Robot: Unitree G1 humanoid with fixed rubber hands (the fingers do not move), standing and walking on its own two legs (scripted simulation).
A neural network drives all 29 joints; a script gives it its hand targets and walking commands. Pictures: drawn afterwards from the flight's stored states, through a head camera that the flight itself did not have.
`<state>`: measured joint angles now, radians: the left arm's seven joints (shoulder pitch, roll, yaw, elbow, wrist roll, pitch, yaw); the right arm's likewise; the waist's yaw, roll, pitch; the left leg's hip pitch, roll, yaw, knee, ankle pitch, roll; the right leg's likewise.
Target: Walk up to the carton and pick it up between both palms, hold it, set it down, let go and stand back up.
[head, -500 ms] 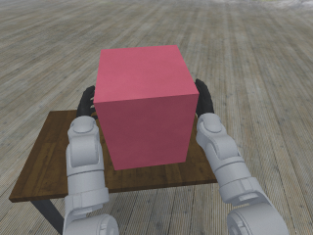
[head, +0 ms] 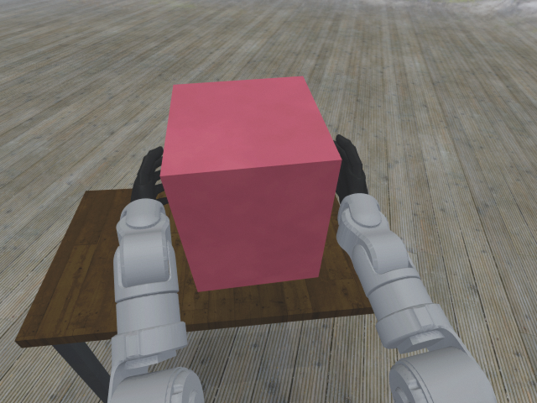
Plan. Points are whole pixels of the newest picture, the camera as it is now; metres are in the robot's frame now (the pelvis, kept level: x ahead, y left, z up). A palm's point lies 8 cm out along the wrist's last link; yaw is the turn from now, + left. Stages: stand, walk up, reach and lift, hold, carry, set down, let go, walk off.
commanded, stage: set down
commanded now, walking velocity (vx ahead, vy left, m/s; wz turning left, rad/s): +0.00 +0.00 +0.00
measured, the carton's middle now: (249, 185) +0.41 +0.01 +0.15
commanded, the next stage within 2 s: none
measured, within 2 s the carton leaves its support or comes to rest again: neither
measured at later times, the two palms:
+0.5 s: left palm (155, 225) +0.37 +0.16 +0.12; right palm (339, 197) +0.37 -0.13 +0.15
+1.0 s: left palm (162, 224) +0.40 +0.15 +0.09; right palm (333, 194) +0.40 -0.13 +0.13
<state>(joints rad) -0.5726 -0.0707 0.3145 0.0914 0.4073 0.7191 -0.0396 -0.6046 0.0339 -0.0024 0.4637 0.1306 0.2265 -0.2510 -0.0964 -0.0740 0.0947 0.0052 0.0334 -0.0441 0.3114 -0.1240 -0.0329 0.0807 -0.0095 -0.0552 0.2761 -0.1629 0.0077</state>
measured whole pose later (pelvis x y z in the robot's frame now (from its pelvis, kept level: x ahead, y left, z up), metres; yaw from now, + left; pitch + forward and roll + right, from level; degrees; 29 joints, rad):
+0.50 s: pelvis +0.02 +0.00 +0.00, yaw -1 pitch -10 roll +0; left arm -0.50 -0.12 0.37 0.28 0.42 0.41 -0.06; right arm -0.54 0.11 -0.16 0.60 -0.08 -0.14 -0.15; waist -0.03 -0.08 0.12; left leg 0.04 0.03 -0.03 0.26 -0.13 -0.03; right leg 0.09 -0.02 -0.04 0.27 -0.18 0.01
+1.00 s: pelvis +0.03 +0.00 +0.00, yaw -1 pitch -5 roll +0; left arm -0.56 -0.08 0.37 0.54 0.34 0.24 0.00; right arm -0.61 0.08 -0.19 0.76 -0.09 -0.22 -0.16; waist -0.01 -0.05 0.07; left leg -0.05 0.04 -0.02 0.26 -0.13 -0.04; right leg 0.01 -0.01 -0.04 0.24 -0.17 0.01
